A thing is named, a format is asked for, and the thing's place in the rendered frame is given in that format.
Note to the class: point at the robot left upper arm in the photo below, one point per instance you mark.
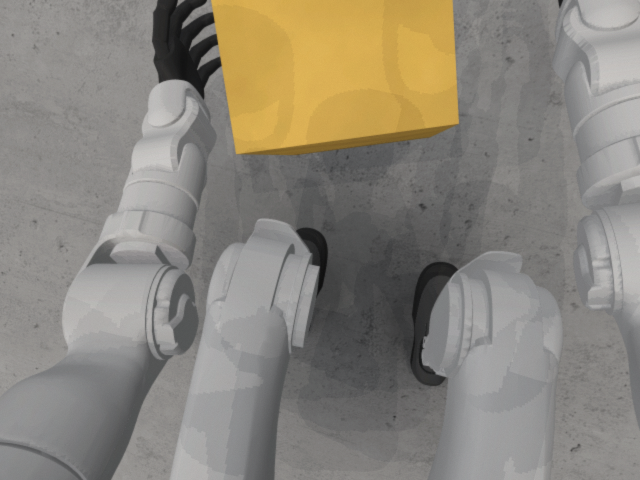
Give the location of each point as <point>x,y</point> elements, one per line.
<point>74,420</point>

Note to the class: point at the robot right forearm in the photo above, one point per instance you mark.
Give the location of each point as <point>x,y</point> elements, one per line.
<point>598,58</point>

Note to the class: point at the left robot hand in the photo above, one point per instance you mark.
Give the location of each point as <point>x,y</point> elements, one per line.
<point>172,59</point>

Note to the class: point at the robot right upper arm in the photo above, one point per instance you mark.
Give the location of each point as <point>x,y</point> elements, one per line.
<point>607,271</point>

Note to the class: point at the right robot thigh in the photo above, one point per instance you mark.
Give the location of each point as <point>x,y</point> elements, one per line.
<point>499,417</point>

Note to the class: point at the carton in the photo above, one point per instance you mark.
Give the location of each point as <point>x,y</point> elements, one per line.
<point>307,76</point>

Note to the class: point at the robot left forearm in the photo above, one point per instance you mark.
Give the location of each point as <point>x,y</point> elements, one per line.
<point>156,215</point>

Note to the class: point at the robot left shin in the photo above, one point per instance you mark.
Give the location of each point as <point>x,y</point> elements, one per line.
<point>224,269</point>

